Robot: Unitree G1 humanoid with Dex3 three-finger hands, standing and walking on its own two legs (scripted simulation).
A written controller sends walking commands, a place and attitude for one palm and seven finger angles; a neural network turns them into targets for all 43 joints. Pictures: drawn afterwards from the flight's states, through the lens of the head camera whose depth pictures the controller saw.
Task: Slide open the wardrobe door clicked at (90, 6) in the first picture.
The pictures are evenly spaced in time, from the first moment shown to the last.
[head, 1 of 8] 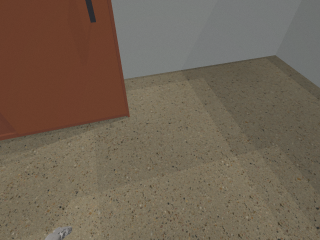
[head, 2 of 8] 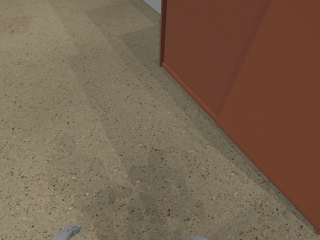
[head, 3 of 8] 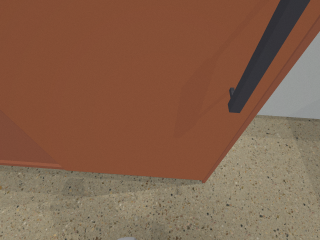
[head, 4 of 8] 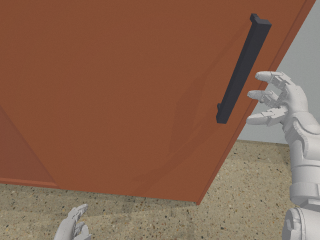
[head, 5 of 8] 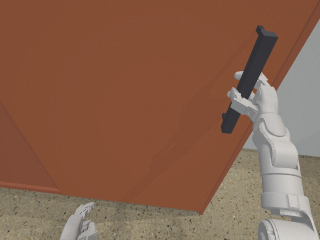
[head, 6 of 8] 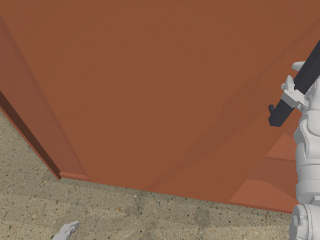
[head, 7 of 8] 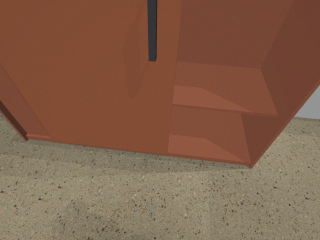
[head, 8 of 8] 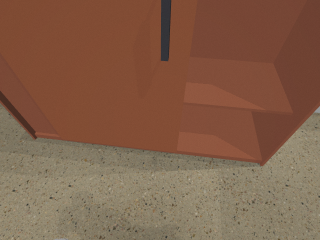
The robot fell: no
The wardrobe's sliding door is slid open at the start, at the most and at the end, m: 0.00 0.59 0.59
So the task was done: yes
